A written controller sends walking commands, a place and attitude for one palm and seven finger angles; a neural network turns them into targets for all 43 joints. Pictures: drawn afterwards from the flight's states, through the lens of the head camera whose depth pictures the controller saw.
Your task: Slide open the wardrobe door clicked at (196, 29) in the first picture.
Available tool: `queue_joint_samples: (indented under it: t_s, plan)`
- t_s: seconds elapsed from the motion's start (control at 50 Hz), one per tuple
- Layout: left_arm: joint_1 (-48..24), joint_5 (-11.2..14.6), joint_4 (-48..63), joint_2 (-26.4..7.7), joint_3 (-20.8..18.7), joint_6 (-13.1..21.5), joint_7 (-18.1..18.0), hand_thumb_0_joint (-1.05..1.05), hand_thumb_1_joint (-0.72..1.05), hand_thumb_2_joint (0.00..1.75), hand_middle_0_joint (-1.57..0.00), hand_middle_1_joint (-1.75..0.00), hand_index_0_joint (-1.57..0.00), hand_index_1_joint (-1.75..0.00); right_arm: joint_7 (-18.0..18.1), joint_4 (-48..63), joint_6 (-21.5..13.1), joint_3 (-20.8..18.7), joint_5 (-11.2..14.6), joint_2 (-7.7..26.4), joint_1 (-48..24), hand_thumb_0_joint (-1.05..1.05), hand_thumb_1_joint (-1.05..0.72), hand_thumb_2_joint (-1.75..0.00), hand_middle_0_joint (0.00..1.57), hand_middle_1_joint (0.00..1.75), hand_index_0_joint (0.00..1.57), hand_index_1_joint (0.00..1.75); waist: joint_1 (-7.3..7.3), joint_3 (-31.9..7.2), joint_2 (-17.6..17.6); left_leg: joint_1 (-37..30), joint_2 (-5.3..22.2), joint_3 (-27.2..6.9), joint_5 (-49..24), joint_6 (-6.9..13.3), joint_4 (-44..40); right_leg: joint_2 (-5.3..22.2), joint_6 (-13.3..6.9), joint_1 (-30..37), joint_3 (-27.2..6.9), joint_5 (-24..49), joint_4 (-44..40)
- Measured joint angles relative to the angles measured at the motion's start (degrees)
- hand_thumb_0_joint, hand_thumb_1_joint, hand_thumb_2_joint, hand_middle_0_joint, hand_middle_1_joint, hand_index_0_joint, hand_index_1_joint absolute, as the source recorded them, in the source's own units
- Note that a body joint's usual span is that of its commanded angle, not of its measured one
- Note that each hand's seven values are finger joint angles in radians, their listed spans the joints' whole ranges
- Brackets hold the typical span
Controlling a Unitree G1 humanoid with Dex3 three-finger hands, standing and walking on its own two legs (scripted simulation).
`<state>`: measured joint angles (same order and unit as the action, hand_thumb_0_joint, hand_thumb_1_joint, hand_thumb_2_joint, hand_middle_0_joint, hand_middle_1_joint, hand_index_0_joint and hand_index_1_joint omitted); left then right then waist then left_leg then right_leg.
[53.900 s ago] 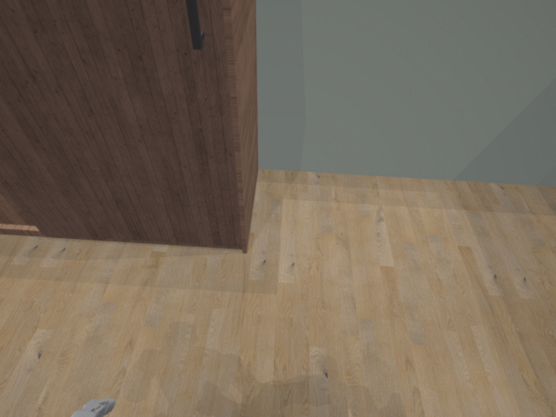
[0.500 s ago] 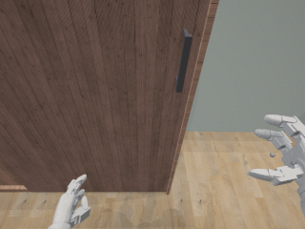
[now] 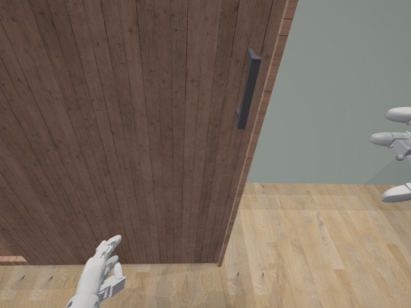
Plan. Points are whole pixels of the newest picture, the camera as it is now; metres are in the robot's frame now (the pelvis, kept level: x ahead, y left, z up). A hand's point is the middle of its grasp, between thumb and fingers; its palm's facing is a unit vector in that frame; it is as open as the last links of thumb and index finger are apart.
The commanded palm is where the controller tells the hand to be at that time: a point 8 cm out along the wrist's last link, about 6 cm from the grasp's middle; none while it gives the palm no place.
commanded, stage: raise the hand with hooked fingers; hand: right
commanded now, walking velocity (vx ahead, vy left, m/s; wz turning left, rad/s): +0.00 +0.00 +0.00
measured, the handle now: (245, 90) +0.50 -0.08 +0.22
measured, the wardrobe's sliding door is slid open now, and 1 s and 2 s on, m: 0.00 0.00 0.00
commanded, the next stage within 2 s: move the hooked fingers beside the handle in 0.46 s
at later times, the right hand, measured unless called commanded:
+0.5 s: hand (392, 155) +0.29 -0.29 +0.23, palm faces +0.07 +0.99 -0.10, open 14.0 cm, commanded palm +0.25 -0.33 +0.25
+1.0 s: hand (357, 140) +0.32 -0.24 +0.23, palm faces +0.03 +1.00 -0.07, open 14.0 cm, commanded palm +0.30 -0.28 +0.24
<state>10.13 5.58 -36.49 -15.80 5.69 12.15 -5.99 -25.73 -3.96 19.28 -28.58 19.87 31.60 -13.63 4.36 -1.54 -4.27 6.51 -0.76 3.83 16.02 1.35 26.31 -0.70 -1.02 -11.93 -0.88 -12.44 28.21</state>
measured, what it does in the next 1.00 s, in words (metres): stands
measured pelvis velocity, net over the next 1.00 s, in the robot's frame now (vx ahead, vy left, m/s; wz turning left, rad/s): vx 0.01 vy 0.00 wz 0.01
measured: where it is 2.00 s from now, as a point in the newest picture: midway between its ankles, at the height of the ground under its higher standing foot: outside the picture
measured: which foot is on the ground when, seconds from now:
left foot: down 0.00-1.00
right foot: down 0.00-1.00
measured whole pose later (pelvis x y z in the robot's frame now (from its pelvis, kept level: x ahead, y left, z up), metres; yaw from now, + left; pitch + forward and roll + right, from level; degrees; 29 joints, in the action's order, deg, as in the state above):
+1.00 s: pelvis +0.01 +0.00 +0.00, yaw +0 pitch -3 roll +0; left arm 8.9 5.6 -35.6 -14.9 5.4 8.4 -5.5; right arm -20.0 -3.3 23.4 -22.5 17.3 26.3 -18.9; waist 3.6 -2.1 -3.5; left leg 6.5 -0.1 3.1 16.3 1.0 25.4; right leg -1.3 -1.4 -11.3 -0.2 -12.5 26.4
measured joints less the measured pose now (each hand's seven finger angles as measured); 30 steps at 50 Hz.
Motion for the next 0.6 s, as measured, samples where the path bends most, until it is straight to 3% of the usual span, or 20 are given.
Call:
queue_joint_samples:
  t_s: [0.14,0.3,0.6]
  plan:
    - [0.11,0.48,0.91,-0.96,-0.67,-1.19,0.78,0.02,0.9,0.9,-0.2,-0.3,-0.2,-0.3,-1.14,-1.06,1.82,-0.14,0.34,0.45,-0.07,-0.02,0.5,-0.3,0.3,1.2,0.3,1.2,-0.45,-0.58,0.01,1.13,0.07,-0.55,0.33,-0.12,0.77,0.0,-0.08,-0.76,0.55,-0.28,0.35]
    - [0.14,0.1,1.33,-0.36,-0.92,-1.1,0.33,0.02,0.9,0.9,-0.2,-0.3,-0.2,-0.3,0.73,3.35,1.3,-0.31,0.01,-1.79,2.12,-0.02,0.5,-0.3,0.3,1.2,0.3,1.2,-0.39,0.05,0.81,0.6,0.1,-0.89,0.56,-0.23,0.66,-0.02,-0.26,-0.24,0.86,-0.78,0.45]
    - [-0.31,0.13,1.51,0.65,0.1,-1.92,0.49,0.02,0.9,0.9,-0.2,-0.3,-0.2,-0.3,0.2,3.05,2.67,0.27,-0.22,-0.96,1.01,-0.02,0.5,-0.3,0.3,1.2,0.3,1.2,0.01,-0.34,0.44,0.01,0.74,-0.68,0.38,-0.65,-0.58,-0.71,-0.67,0.21,0.67,-0.49,-0.78]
